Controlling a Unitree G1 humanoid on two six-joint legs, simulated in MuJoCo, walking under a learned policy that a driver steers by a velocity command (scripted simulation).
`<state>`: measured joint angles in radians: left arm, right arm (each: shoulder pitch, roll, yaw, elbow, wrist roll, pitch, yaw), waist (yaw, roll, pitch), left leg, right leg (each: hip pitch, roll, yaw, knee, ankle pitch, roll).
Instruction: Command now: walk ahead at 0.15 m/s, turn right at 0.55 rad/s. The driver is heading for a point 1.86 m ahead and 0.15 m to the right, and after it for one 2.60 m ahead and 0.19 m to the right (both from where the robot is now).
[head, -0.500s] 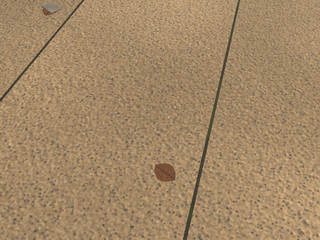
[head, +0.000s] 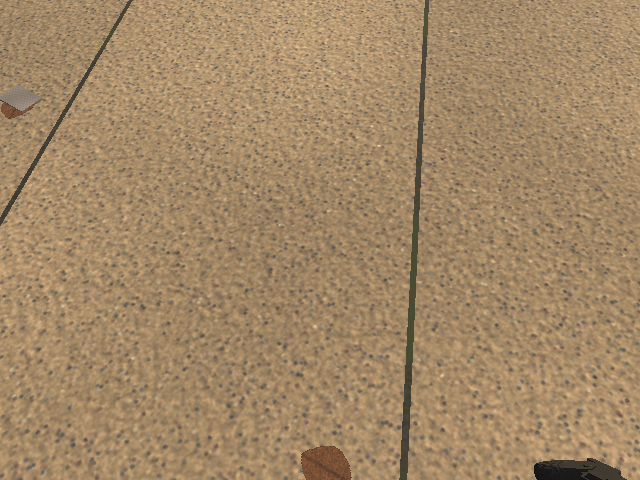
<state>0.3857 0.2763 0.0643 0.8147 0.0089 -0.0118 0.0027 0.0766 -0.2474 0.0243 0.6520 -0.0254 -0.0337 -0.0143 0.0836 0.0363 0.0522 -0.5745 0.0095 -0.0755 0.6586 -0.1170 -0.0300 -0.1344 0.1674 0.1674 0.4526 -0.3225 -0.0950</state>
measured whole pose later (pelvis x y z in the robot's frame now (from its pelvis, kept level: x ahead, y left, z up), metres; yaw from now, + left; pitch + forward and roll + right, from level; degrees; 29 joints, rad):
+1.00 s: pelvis +0.02 +0.02 +0.01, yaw -11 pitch +0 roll -1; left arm 0.17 0.27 0.05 0.72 0.02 0.05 0.03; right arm 0.30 -0.26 -0.05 0.77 -0.01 0.03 -0.01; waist -0.02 -0.03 0.05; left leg -0.22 -0.05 -0.06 0.49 -0.27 0.05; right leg -0.42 0.05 0.00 0.96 -0.46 -0.01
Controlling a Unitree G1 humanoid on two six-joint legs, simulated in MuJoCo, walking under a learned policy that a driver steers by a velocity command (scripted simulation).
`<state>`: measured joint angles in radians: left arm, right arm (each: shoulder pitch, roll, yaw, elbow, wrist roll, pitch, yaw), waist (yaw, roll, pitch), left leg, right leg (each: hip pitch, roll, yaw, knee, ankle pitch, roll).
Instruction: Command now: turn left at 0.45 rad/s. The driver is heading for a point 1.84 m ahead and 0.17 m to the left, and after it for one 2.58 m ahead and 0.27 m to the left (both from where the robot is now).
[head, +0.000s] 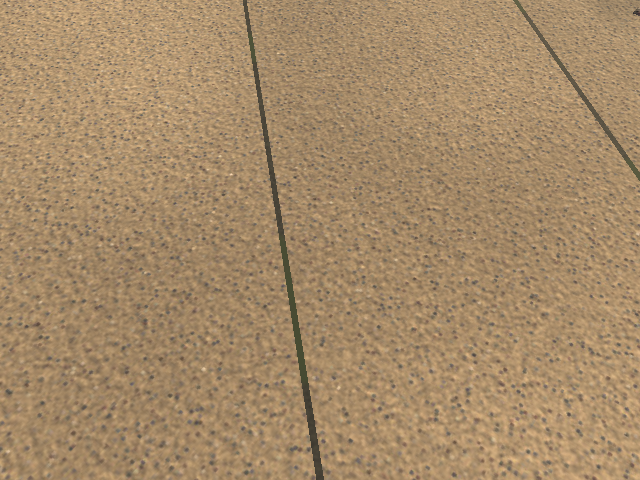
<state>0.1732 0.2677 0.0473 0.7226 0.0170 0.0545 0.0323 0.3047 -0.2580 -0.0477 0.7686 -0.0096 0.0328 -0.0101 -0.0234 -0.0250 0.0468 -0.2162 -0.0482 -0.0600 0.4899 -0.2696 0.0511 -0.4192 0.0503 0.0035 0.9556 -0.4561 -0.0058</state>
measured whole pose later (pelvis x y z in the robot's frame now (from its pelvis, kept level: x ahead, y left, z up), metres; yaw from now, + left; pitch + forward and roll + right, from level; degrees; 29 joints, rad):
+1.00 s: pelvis -0.06 -0.02 +0.00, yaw +14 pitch -1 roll +0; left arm 0.28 0.27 0.06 0.80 0.01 0.08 -0.01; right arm 0.16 -0.22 -0.02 0.76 -0.02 0.02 -0.04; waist 0.02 -0.02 0.06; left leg -0.18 -0.01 0.11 0.45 -0.25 0.06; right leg -0.33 0.00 -0.01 0.85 -0.48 0.02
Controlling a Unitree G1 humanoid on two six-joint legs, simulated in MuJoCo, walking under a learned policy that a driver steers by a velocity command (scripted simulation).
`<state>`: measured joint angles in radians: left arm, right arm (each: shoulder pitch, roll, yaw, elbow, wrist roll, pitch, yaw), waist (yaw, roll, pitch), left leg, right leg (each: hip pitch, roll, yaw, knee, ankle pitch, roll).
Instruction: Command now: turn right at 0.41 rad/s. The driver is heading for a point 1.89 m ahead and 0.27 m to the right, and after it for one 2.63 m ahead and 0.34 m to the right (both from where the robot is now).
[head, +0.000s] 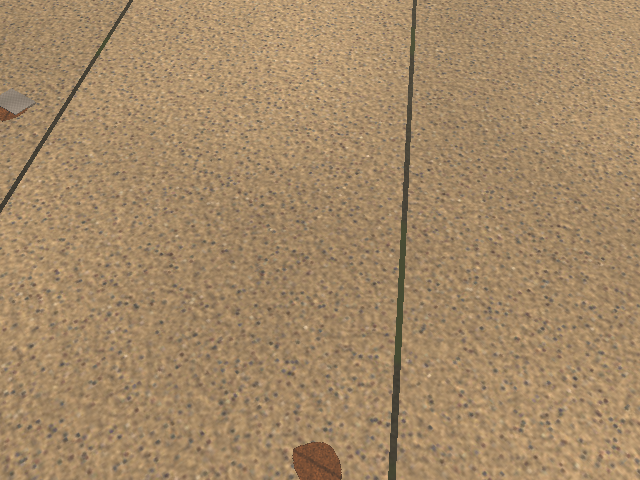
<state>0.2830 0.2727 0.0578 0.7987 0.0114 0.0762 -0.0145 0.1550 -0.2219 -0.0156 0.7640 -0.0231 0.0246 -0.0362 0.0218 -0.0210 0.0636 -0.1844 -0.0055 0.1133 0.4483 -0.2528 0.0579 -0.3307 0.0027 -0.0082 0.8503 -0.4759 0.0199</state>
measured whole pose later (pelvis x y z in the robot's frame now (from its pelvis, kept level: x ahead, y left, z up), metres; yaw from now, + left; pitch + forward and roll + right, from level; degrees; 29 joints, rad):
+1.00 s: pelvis +0.33 -0.08 +0.00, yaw -17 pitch +2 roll +1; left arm 0.07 0.25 0.01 0.73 0.04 -0.04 -0.04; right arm 0.47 -0.22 -0.04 0.92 0.00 -0.07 0.01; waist -0.07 -0.04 0.03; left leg -0.06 -0.10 -0.09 0.27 -0.24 0.07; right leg -0.60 -0.05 0.02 0.73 -0.14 0.02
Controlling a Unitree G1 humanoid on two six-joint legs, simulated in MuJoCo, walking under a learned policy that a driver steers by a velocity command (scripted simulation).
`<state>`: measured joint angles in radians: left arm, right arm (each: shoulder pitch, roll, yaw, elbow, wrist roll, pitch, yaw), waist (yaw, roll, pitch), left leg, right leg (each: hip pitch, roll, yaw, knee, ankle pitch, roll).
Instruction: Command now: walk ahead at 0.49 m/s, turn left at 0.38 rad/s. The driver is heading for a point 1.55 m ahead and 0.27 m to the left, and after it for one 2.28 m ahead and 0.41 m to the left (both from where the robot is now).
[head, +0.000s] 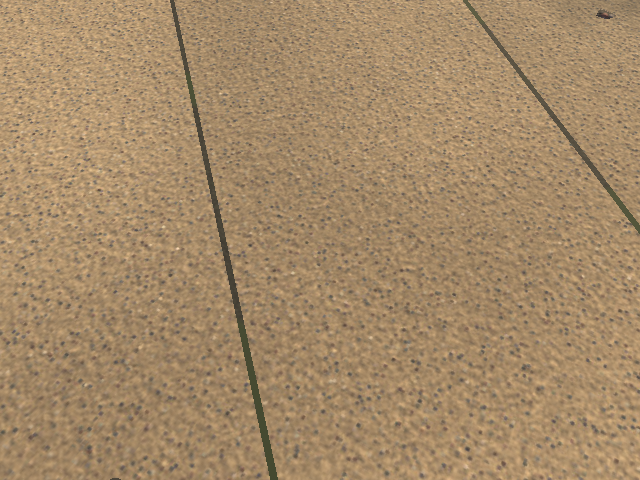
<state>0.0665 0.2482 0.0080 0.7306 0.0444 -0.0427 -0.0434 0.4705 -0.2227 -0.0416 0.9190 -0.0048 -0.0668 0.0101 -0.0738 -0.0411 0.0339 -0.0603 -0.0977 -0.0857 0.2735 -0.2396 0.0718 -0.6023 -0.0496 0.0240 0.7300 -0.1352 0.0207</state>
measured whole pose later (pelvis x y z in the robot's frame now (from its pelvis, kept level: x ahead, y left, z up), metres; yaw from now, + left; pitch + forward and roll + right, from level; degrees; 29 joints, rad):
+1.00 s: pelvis +0.49 +0.12 +0.00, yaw +23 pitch +0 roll +1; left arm 0.23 0.26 0.05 0.85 0.02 -0.01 -0.04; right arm 0.37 -0.23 -0.04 0.90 -0.02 -0.08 0.01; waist -0.02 -0.05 0.04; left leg 0.01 -0.11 0.10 0.20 -0.22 0.12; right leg -0.68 -0.08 0.05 0.93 -0.07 -0.03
